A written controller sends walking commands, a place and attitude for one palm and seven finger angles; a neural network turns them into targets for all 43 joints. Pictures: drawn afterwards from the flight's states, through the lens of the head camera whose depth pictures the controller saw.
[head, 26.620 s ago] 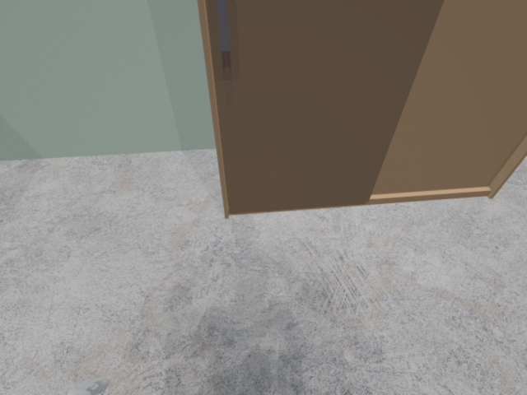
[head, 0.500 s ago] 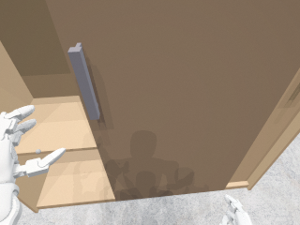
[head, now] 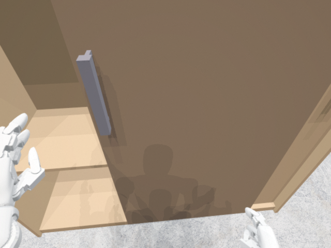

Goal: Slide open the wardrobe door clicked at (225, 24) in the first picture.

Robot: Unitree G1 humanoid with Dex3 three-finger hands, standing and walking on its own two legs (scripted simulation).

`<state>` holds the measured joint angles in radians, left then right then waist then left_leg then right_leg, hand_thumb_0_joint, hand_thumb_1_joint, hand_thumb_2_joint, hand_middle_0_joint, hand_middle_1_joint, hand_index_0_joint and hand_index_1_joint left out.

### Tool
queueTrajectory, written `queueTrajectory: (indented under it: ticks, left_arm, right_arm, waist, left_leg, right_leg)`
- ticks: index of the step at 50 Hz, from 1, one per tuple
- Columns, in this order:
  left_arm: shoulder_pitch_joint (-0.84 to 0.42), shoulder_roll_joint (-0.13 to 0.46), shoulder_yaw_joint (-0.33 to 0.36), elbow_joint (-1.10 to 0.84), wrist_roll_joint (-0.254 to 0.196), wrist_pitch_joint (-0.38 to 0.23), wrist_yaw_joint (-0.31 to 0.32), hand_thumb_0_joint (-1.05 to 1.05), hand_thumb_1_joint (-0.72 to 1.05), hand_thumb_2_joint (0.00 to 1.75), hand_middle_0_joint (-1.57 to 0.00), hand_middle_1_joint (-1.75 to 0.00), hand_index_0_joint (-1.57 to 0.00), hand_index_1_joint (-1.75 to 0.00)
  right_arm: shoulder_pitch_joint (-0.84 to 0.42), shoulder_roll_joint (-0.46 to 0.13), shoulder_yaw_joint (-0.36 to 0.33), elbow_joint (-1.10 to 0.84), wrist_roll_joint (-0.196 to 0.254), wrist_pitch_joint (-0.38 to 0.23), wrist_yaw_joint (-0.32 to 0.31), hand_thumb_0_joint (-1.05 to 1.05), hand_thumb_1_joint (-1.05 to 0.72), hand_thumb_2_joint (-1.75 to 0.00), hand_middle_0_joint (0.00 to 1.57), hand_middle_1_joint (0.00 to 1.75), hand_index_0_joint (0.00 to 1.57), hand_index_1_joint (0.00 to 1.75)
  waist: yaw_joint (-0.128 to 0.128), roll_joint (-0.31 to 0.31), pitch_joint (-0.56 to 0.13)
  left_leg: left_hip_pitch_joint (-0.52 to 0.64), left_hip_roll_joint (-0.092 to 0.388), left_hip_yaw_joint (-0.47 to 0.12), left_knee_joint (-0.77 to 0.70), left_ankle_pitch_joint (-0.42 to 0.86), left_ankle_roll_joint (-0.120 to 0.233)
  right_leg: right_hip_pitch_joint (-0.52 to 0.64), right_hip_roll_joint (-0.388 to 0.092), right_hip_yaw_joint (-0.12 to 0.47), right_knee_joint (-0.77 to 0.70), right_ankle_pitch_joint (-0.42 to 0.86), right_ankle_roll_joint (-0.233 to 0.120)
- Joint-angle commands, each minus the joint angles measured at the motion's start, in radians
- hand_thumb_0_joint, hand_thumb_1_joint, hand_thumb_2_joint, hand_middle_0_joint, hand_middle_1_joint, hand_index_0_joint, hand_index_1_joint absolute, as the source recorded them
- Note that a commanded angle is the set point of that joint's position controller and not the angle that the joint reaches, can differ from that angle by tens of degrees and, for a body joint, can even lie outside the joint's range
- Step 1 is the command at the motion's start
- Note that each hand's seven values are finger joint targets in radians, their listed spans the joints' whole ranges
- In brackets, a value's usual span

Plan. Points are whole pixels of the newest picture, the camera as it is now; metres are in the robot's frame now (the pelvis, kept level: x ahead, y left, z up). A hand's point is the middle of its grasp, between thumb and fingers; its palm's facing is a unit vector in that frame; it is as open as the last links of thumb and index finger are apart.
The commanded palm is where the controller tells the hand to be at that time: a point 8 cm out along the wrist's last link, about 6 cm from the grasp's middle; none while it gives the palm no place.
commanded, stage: draw the hand back to the body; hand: left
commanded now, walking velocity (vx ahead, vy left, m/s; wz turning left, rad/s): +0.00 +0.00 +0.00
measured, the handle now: (98, 95) +0.40 +0.24 +0.19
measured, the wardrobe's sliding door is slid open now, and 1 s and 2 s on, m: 0.50 0.50 0.50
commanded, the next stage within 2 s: step back with the hand held close in 0.14 s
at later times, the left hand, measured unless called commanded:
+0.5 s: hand (42, 178) +0.18 +0.26 +0.16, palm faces +0.41 -0.80 -0.44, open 7.4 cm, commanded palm +0.11 +0.30 +0.17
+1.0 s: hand out of the picture +0.09 +0.29 +0.15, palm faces +0.47 -0.80 -0.38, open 7.4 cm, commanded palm +0.03 +0.33 +0.17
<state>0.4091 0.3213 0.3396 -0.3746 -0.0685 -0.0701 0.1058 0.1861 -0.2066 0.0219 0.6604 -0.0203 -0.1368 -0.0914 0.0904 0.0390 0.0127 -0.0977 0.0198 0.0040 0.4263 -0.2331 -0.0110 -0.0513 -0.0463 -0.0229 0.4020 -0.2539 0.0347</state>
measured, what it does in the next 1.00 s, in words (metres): shifts its weight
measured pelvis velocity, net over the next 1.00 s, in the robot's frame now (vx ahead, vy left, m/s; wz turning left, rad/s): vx -0.11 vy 0.03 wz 0.01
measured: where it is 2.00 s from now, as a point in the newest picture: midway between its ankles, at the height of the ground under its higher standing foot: outside the picture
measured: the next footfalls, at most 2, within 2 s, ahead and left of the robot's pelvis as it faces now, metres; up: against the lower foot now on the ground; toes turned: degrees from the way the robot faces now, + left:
right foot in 1.24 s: -0.20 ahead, -0.09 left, +0.00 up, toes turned +3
left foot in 1.38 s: -0.08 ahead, +0.12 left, +0.00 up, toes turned +2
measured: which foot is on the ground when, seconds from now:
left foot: down 0.00-1.00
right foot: down 0.00-1.00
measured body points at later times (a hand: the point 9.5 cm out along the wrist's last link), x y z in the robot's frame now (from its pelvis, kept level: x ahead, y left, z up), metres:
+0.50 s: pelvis -0.03 +0.00 +0.00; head -0.02 -0.01 +0.45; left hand +0.15 +0.30 +0.18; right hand +0.16 -0.24 -0.08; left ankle +0.01 +0.13 -0.74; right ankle -0.02 -0.14 -0.74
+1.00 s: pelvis -0.11 +0.03 -0.02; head -0.10 +0.05 +0.43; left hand +0.06 +0.33 +0.17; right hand +0.06 -0.21 -0.09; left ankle +0.01 +0.13 -0.74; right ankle -0.02 -0.14 -0.74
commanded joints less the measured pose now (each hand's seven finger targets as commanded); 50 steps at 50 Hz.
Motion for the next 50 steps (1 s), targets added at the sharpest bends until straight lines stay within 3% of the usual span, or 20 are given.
queueTrajectory:
  ticks: [1, 7, 12, 13, 14, 15, 17, 19, 21, 23, 29, 32, 36, 39, 41, 43, 45, 47, 48, 50]
  left_arm:
    - [-0.127, 0.177, 0.093, -0.198, -0.001, -0.059, 0.012, 0.00, 0.90, 0.90, -0.20, -0.30, -0.20, -0.30]
    - [-0.134, 0.189, 0.098, -0.220, 0.001, -0.066, 0.014, 0.00, 0.90, 0.90, -0.20, -0.30, -0.20, -0.30]
    - [-0.112, 0.187, 0.103, -0.195, -0.003, -0.073, 0.013, 0.00, 0.90, 0.90, -0.20, -0.30, -0.20, -0.30]
    - [-0.141, 0.224, 0.138, -0.209, -0.003, -0.076, 0.017, 0.00, 0.90, 0.90, -0.20, -0.30, -0.20, -0.30]
    - [-0.333, 0.386, 0.290, -0.267, 0.015, -0.129, 0.034, 0.00, 0.90, 0.90, -0.20, -0.30, -0.20, -0.30]
    - [-0.197, 0.289, 0.214, -0.186, 0.011, -0.139, 0.021, 0.00, 0.90, 0.90, -0.20, -0.30, -0.20, -0.30]
    - [-0.057, 0.211, 0.142, -0.143, 0.013, -0.125, 0.005, 0.00, 0.90, 0.90, -0.20, -0.30, -0.20, -0.30]
    - [-0.006, 0.191, 0.125, -0.175, 0.014, -0.138, 0.003, 0.00, 0.90, 0.90, -0.20, -0.30, -0.20, -0.30]
    - [0.052, 0.196, 0.128, -0.205, 0.012, -0.140, 0.008, 0.00, 0.90, 0.90, -0.20, -0.30, -0.20, -0.30]
    - [0.059, 0.229, 0.158, -0.262, 0.011, -0.144, 0.016, 0.00, 0.90, 0.90, -0.20, -0.30, -0.20, -0.30]
    - [0.076, 0.312, 0.245, -0.345, 0.007, -0.166, 0.039, 0.00, 0.90, 0.90, -0.20, -0.30, -0.20, -0.30]
    - [0.090, 0.280, 0.228, -0.320, 0.007, -0.175, 0.044, 0.00, 0.90, 0.90, -0.20, -0.30, -0.20, -0.30]
    - [0.083, 0.247, 0.205, -0.279, 0.019, -0.192, 0.048, 0.00, 0.90, 0.90, -0.20, -0.30, -0.20, -0.30]
    - [0.070, 0.244, 0.203, -0.247, 0.035, -0.207, 0.052, 0.00, 0.90, 0.90, -0.20, -0.30, -0.20, -0.30]
    - [0.037, 0.233, 0.180, -0.252, 0.041, -0.217, 0.056, 0.00, 0.90, 0.90, -0.20, -0.30, -0.20, -0.30]
    - [0.022, 0.250, 0.176, -0.264, 0.039, -0.228, 0.066, 0.00, 0.90, 0.90, -0.20, -0.30, -0.20, -0.30]
    - [-0.011, 0.258, 0.165, -0.306, 0.033, -0.234, 0.075, 0.00, 0.90, 0.90, -0.20, -0.30, -0.20, -0.30]
    - [-0.043, 0.273, 0.179, -0.344, 0.034, -0.238, 0.079, 0.00, 0.90, 0.90, -0.20, -0.30, -0.20, -0.30]
    - [-0.045, 0.281, 0.193, -0.361, 0.033, -0.244, 0.081, 0.00, 0.90, 0.90, -0.20, -0.30, -0.20, -0.30]
    - [-0.043, 0.262, 0.216, -0.374, 0.058, -0.250, 0.080, 0.00, 0.90, 0.90, -0.20, -0.30, -0.20, -0.30]
  right_arm:
    - [-0.136, -0.116, -0.038, -0.168, -0.002, -0.051, -0.012, 0.00, -0.90, -0.90, 0.20, 0.30, 0.20, 0.30]
    - [-0.142, -0.114, -0.038, -0.166, -0.004, -0.058, -0.015, 0.00, -0.90, -0.90, 0.20, 0.30, 0.20, 0.30]
    - [-0.144, -0.113, -0.040, -0.162, -0.003, -0.063, -0.017, 0.00, -0.90, -0.90, 0.20, 0.30, 0.20, 0.30]
    - [-0.145, -0.114, -0.042, -0.160, -0.001, -0.062, -0.019, 0.00, -0.90, -0.90, 0.20, 0.30, 0.20, 0.30]
    - [-0.135, -0.119, -0.019, -0.211, 0.012, -0.037, -0.009, 0.00, -0.90, -0.90, 0.20, 0.30, 0.20, 0.30]
    - [-0.146, -0.120, -0.035, -0.173, 0.004, -0.020, -0.004, 0.00, -0.90, -0.90, 0.20, 0.30, 0.20, 0.30]
    - [-0.134, -0.124, -0.048, -0.197, 0.003, 0.004, 0.007, 0.00, -0.90, -0.90, 0.20, 0.30, 0.20, 0.30]
    - [-0.127, -0.129, -0.055, -0.210, 0.004, 0.017, 0.011, 0.00, -0.90, -0.90, 0.20, 0.30, 0.20, 0.30]
    - [-0.107, -0.138, -0.062, -0.224, 0.008, 0.034, 0.012, 0.00, -0.90, -0.90, 0.20, 0.30, 0.20, 0.30]
    - [-0.100, -0.144, -0.070, -0.241, 0.012, 0.046, 0.010, 0.00, -0.90, -0.90, 0.20, 0.30, 0.20, 0.30]
    - [-0.098, -0.143, -0.076, -0.269, 0.017, 0.058, -0.006, 0.00, -0.90, -0.90, 0.20, 0.30, 0.20, 0.30]
    - [-0.090, -0.141, -0.075, -0.272, 0.019, 0.050, -0.008, 0.00, -0.90, -0.90, 0.20, 0.30, 0.20, 0.30]
    - [-0.081, -0.152, -0.074, -0.268, 0.022, 0.029, -0.007, 0.00, -0.90, -0.90, 0.20, 0.30, 0.20, 0.30]
    - [-0.070, -0.160, -0.079, -0.258, 0.022, 0.011, -0.007, 0.00, -0.90, -0.90, 0.20, 0.30, 0.20, 0.30]
    - [-0.056, -0.155, -0.077, -0.251, 0.022, 0.001, -0.005, 0.00, -0.90, -0.90, 0.20, 0.30, 0.20, 0.30]
    - [-0.029, -0.147, -0.077, -0.226, 0.020, -0.007, -0.004, 0.00, -0.90, -0.90, 0.20, 0.30, 0.20, 0.30]
    - [-0.020, -0.135, -0.070, -0.203, 0.013, -0.015, -0.006, 0.00, -0.90, -0.90, 0.20, 0.30, 0.20, 0.30]
    - [-0.029, -0.141, -0.065, -0.205, 0.010, -0.026, -0.011, 0.00, -0.90, -0.90, 0.20, 0.30, 0.20, 0.30]
    - [-0.037, -0.150, -0.064, -0.213, 0.009, -0.034, -0.016, 0.00, -0.90, -0.90, 0.20, 0.30, 0.20, 0.30]
    - [-0.063, -0.179, -0.075, -0.230, 0.006, -0.058, -0.025, 0.00, -0.90, -0.90, 0.20, 0.30, 0.20, 0.30]
  waist:
    - [-0.012, 0.012, -0.051]
    - [-0.010, 0.036, -0.060]
    - [-0.010, -0.003, -0.037]
    - [-0.008, 0.024, -0.045]
    - [-0.047, 0.070, 0.077]
    - [-0.050, -0.023, 0.037]
    - [-0.053, -0.106, 0.012]
    - [-0.058, -0.036, -0.061]
    - [-0.063, 0.011, -0.132]
    - [-0.063, 0.003, -0.180]
    - [-0.059, 0.019, -0.208]
    - [-0.061, 0.046, -0.163]
    - [-0.068, 0.069, -0.092]
    - [-0.072, 0.046, -0.045]
    - [-0.077, -0.012, -0.031]
    - [-0.085, -0.097, -0.045]
    - [-0.099, -0.105, -0.072]
    - [-0.102, -0.028, -0.075]
    - [-0.097, 0.059, -0.077]
    - [-0.082, 0.356, -0.101]
  left_leg:
    - [0.015, -0.013, 0.016, -0.079, 0.163, 0.023]
    - [0.024, -0.019, 0.021, -0.075, 0.159, 0.025]
    - [0.022, -0.017, 0.024, -0.078, 0.139, 0.027]
    - [0.026, -0.019, 0.028, -0.077, 0.134, 0.026]
    - [-0.063, -0.010, 0.014, -0.061, 0.067, 0.034]
    - [-0.080, -0.013, 0.003, -0.020, 0.081, 0.042]
    - [-0.057, -0.012, 0.009, 0.032, 0.151, 0.041]
    - [-0.040, -0.004, 0.016, 0.035, 0.237, 0.038]
    - [-0.024, 0.014, 0.011, 0.026, 0.337, 0.036]
    - [-0.023, 0.021, 0.006, 0.019, 0.386, 0.034]
    - [-0.085, 0.033, -0.020, -0.011, 0.360, 0.036]
    - [-0.185, 0.049, -0.036, -0.044, 0.225, 0.044]
    - [-0.349, 0.060, -0.062, -0.094, -0.110, 0.061]
    - [-0.446, 0.059, -0.080, -0.091, -0.301, 0.071]
    - [-0.407, 0.041, -0.066, -0.019, -0.313, 0.060]
    - [-0.232, -0.010, -0.017, 0.160, -0.223, 0.029]
    - [-0.101, -0.022, -0.009, 0.229, -0.133, 0.013]
    - [-0.135, 0.008, -0.065, 0.103, -0.151, 0.023]
    - [-0.220, 0.049, -0.139, -0.017, -0.246, 0.040]
    - [-0.638, 0.254, -0.432, -0.395, -0.707, 0.146]
  right_leg:
    - [-0.045, 0.045, -0.036, -0.064, 0.157, -0.040]
    - [-0.038, 0.044, -0.032, -0.073, 0.159, -0.039]
    - [-0.051, 0.046, -0.031, -0.088, 0.135, -0.036]
    - [-0.050, 0.045, -0.026, -0.093, 0.132, -0.036]
    - [-0.143, 0.007, 0.017, -0.145, 0.151, -0.030]
    - [-0.163, -0.009, 0.024, -0.159, 0.151, -0.033]
    - [-0.187, -0.032, 0.034, -0.156, 0.208, -0.033]
    - [-0.161, -0.036, 0.019, -0.112, 0.291, -0.032]
    - [-0.135, -0.023, 0.006, -0.062, 0.335, -0.023]
    - [-0.116, -0.007, -0.004, -0.034, 0.348, -0.016]
    - [-0.095, 0.016, -0.007, 0.023, 0.314, -0.007]
    - [-0.091, 0.026, -0.002, 0.039, 0.212, -0.005]
    - [-0.079, 0.027, 0.021, 0.040, 0.058, -0.012]
    - [-0.102, 0.026, 0.044, 0.004, -0.108, -0.015]
    - [-0.200, 0.002, 0.067, -0.048, -0.220, -0.027]
    - [-0.412, -0.068, 0.107, -0.148, -0.341, -0.063]
    - [-0.524, -0.102, 0.083, -0.148, -0.310, -0.084]
    - [-0.481, -0.043, 0.033, -0.053, -0.243, -0.052]
    - [-0.409, 0.010, 0.015, 0.025, -0.246, -0.030]
    - [-0.021, 0.156, -0.009, 0.528, -0.125, 0.007]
